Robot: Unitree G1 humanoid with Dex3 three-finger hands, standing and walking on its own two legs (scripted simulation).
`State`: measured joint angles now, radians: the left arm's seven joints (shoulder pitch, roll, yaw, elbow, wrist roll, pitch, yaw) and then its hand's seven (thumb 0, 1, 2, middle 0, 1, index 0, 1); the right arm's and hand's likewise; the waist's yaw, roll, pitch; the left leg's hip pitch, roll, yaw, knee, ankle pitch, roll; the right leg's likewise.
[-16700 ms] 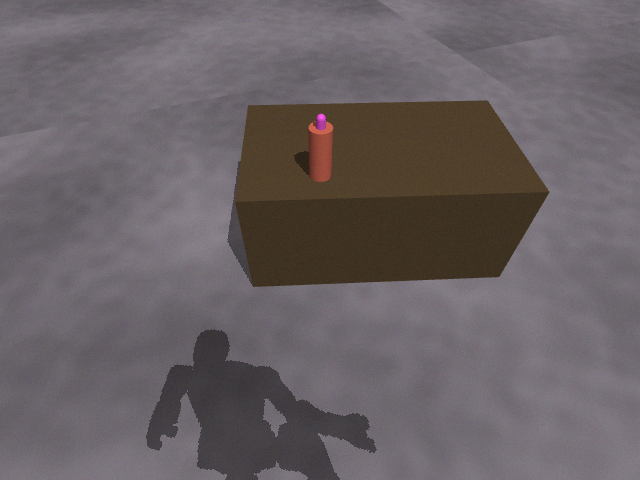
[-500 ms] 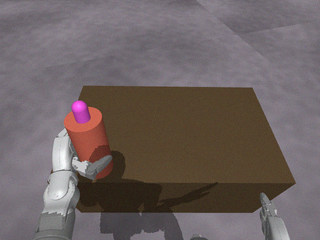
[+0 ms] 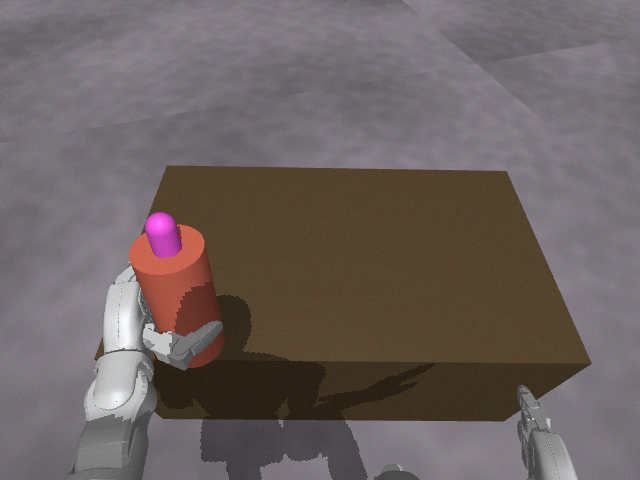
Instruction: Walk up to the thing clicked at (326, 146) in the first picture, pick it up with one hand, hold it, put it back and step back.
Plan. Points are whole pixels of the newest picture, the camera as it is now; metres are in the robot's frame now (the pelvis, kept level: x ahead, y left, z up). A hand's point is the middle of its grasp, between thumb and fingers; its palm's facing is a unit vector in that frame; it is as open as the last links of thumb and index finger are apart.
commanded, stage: hold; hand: left
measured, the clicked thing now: (180, 289) +0.32 +0.17 +0.09
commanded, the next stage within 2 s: crouch in 1.20 s
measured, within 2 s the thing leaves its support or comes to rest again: neither
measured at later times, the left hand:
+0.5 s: hand (192, 294) +0.33 +0.16 +0.06, palm faces +0.16 -0.99 -0.02, open 10.7 cm
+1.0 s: hand (185, 286) +0.33 +0.17 +0.08, palm faces +0.14 -0.99 -0.02, open 10.7 cm
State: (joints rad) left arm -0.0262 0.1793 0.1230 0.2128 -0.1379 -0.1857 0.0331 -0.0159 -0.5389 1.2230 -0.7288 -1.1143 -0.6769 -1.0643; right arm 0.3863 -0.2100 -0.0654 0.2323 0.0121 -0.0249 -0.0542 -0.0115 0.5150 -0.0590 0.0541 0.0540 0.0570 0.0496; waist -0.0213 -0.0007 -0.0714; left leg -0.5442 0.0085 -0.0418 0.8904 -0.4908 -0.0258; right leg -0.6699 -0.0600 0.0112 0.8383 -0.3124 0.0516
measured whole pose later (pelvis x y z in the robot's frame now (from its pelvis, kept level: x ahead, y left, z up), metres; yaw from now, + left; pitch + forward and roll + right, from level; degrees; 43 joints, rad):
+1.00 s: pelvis +0.01 +0.00 +0.00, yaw +0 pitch +8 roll +0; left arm -0.07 0.18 0.13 0.22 -0.16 -0.19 0.02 -0.02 -0.54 1.23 -0.72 -1.12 -0.67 -1.07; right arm 0.38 -0.21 -0.06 0.27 0.02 -0.04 -0.05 -0.01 0.52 -0.06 0.05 0.05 0.06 0.05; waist -0.02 0.01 -0.08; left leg -0.52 0.01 -0.04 0.87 -0.49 -0.03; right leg -0.65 -0.06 0.01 0.82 -0.32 0.05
